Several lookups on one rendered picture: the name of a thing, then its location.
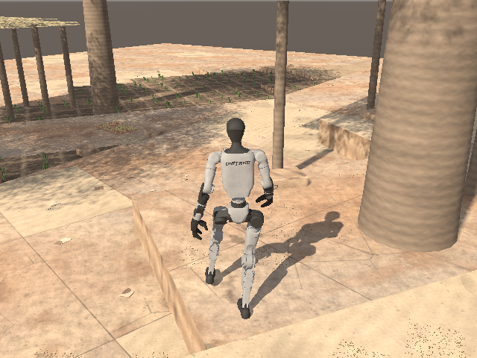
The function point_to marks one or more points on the right robot thigh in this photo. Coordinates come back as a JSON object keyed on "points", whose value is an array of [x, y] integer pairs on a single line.
{"points": [[256, 220]]}

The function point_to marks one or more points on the left robot forearm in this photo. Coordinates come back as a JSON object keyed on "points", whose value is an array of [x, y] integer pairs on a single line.
{"points": [[201, 204]]}

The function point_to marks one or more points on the right robot forearm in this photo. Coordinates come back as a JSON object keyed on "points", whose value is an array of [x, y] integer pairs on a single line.
{"points": [[269, 191]]}

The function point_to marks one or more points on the left robot upper arm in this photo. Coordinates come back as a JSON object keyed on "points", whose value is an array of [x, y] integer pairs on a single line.
{"points": [[213, 159]]}

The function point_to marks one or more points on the right robot hand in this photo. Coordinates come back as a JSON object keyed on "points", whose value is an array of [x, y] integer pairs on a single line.
{"points": [[267, 203]]}

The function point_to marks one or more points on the right robot upper arm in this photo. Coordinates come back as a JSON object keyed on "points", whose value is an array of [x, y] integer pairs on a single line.
{"points": [[260, 157]]}

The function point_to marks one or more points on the humanoid robot torso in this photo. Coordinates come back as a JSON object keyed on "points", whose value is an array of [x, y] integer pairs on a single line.
{"points": [[237, 172]]}

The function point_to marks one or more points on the left robot hand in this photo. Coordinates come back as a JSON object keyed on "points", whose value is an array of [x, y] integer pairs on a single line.
{"points": [[194, 228]]}

